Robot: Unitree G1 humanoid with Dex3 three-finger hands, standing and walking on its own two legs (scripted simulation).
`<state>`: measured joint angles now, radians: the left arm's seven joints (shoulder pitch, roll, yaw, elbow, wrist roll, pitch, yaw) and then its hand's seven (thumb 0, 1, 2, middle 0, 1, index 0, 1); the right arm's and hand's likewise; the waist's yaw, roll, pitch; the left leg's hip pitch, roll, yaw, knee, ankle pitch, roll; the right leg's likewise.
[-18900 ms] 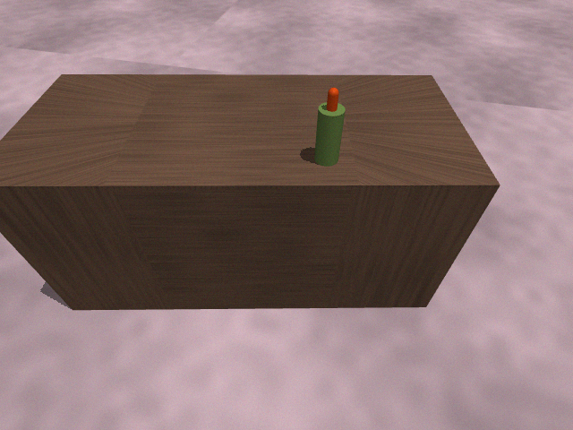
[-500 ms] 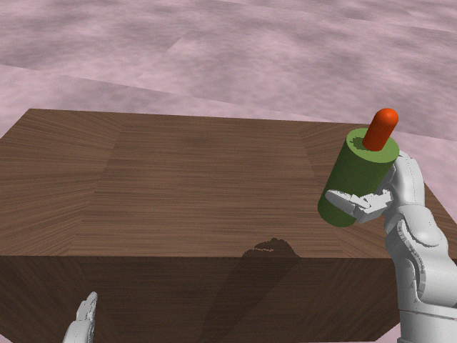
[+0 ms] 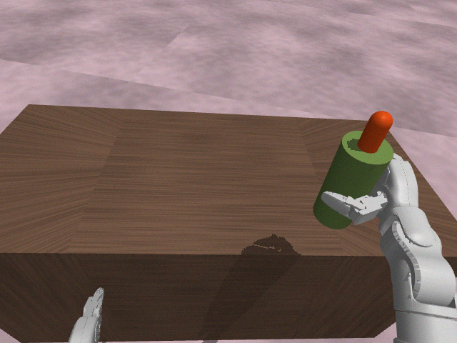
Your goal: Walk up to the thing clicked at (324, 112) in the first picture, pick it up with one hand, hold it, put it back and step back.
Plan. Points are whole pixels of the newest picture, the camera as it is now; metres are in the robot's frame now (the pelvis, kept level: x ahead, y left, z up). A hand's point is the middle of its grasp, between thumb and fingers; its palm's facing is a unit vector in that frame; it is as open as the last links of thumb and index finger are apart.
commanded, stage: crouch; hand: right
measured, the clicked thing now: (353, 172) +0.33 -0.15 +0.21
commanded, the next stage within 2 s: lower in 1.12 s
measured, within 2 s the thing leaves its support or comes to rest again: neither
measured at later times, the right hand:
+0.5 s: hand (331, 178) +0.41 -0.17 +0.11, palm faces +0.12 +0.99 +0.01, open 10.0 cm
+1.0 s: hand (323, 177) +0.46 -0.17 +0.07, palm faces +0.10 +1.00 +0.00, open 10.0 cm
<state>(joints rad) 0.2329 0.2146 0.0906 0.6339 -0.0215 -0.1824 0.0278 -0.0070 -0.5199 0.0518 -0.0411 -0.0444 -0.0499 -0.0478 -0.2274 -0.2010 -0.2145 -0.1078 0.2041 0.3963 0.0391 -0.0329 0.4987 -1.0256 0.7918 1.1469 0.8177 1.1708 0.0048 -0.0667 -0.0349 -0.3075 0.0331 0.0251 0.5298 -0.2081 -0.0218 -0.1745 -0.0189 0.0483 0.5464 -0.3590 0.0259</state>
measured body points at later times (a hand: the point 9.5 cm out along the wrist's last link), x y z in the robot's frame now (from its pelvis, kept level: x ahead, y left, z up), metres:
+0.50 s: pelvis -0.01 +0.00 -0.01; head +0.02 +0.00 +0.44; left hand +0.14 +0.26 -0.08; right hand +0.40 -0.22 +0.11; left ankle +0.05 +0.13 -0.73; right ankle -0.04 -0.14 -0.73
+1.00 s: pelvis -0.01 -0.01 -0.02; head +0.05 -0.02 +0.42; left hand +0.13 +0.26 -0.08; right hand +0.45 -0.23 +0.07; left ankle +0.05 +0.13 -0.73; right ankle -0.04 -0.14 -0.73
